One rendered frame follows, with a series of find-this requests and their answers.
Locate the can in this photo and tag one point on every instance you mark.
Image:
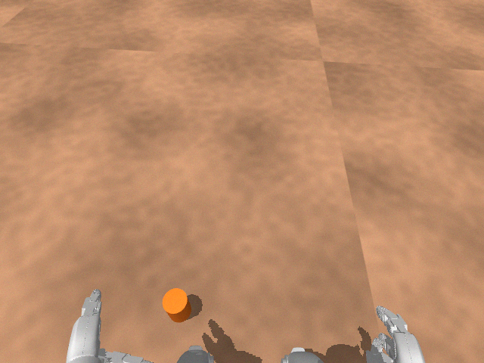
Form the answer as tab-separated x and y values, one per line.
176	304

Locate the left robot hand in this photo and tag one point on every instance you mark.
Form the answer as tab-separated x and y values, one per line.
85	336

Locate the right robot hand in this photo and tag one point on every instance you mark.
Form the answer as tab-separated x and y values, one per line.
402	348

